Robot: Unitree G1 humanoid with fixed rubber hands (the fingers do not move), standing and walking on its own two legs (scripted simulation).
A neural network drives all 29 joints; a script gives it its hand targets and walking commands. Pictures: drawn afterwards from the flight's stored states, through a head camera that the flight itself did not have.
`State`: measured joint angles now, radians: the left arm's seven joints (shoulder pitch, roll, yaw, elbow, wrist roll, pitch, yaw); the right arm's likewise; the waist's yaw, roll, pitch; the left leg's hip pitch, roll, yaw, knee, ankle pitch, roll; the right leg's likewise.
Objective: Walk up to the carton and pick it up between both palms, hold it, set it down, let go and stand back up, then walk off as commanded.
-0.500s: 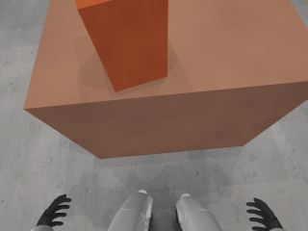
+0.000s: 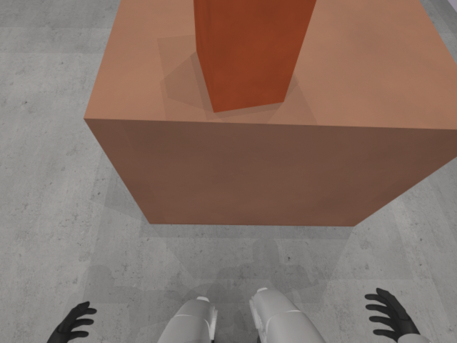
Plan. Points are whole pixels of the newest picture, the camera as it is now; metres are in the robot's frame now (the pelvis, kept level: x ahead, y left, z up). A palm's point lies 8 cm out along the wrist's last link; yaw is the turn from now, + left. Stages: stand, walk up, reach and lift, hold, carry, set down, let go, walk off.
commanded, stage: walk off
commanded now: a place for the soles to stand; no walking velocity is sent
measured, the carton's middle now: (243, 23) +0.67 +0.00 +0.11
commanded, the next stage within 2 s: none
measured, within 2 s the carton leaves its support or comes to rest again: neither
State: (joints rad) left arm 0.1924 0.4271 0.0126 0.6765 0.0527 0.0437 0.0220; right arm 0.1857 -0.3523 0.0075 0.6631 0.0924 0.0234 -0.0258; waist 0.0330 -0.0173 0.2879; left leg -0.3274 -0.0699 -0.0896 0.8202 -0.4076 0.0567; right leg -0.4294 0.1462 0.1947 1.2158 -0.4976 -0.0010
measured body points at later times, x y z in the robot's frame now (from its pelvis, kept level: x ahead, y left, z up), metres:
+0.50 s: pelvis -0.12 -0.06 -0.01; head -0.05 -0.10 +0.43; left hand +0.00 +0.25 -0.09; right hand -0.03 -0.35 -0.15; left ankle -0.05 +0.08 -0.65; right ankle -0.07 -0.15 -0.71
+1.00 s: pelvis -0.23 +0.00 -0.01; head -0.17 +0.02 +0.43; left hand -0.11 +0.32 -0.12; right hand -0.13 -0.31 -0.11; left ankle -0.22 +0.11 -0.71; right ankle -0.15 -0.16 -0.66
